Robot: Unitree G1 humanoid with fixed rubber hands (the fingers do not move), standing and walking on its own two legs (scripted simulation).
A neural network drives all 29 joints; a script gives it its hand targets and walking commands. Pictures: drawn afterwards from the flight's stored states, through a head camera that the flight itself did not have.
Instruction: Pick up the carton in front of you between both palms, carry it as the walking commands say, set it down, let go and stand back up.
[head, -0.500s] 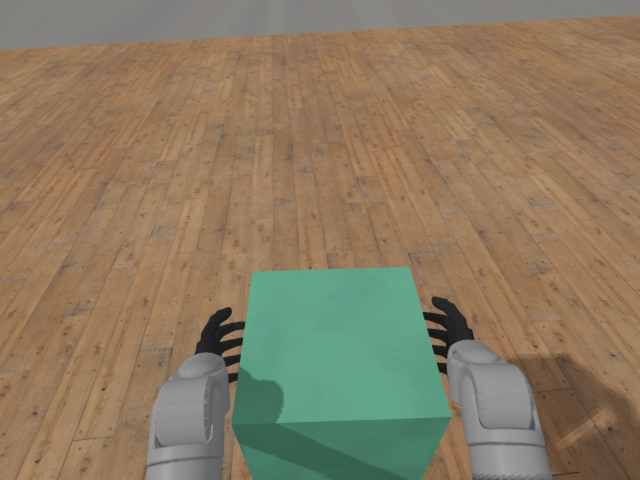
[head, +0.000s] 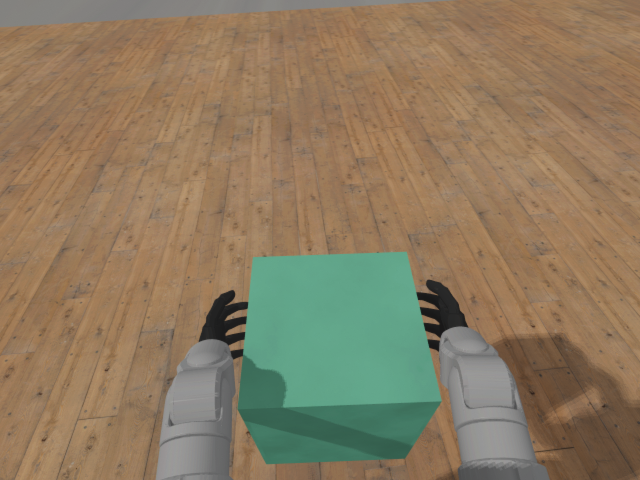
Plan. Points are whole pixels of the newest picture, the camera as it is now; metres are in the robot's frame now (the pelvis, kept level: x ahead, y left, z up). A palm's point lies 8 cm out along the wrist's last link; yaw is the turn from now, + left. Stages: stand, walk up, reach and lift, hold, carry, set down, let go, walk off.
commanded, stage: carry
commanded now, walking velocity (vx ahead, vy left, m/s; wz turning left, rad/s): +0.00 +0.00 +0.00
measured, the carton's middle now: (333, 363) +0.31 +0.00 -0.04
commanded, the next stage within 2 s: hold in 0.24 s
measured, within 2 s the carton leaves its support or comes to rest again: neither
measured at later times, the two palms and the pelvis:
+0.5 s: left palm (187, 371) +0.27 +0.18 +0.05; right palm (429, 336) +0.30 -0.12 +0.05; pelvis +0.00 +0.00 +0.01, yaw +5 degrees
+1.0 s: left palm (206, 365) +0.31 +0.18 -0.02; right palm (410, 333) +0.35 -0.12 -0.03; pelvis -0.02 -0.02 -0.01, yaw +9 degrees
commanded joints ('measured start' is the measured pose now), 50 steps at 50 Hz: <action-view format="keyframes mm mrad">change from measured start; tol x8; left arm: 1 -439 -872 -553 -64 -242 -11 -221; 18 -395 -891 -485 -26 -190 -45 -217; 30 -561 -911 -475 58 -215 -57 -266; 39 -837 -846 -179 366 -35 -162 -284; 45 -822 -676 61 499 123 -261 -236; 50 -803 -654 25 493 103 -411 -231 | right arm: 1 -411 885 556 -43 241 -4 215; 15 -391 886 554 -116 237 -12 223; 31 -504 938 472 55 187 -24 243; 40 -797 911 187 355 48 -116 229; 45 -763 741 -26 451 -79 -213 173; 50 -738 710 -1 430 -93 -376 147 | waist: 1 1 -8 -273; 12 0 -3 -255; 13 -4 80 -137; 42 9 -9 20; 50 -26 -6 -170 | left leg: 1 15 106 -99 -92 164 11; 12 7 107 -101 -103 148 13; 13 -13 -104 -260 -184 365 33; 19 143 -116 -255 -216 323 16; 37 -107 -116 -232 -181 -95 50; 50 -413 -174 -209 85 96 27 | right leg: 1 192 -101 113 -41 187 1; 12 184 -98 113 -48 153 4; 13 477 167 239 -55 298 -20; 14 524 152 264 -74 295 -23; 33 507 157 241 -119 -18 20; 41 360 143 279 -66 -220 18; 50 147 171 255 136 136 26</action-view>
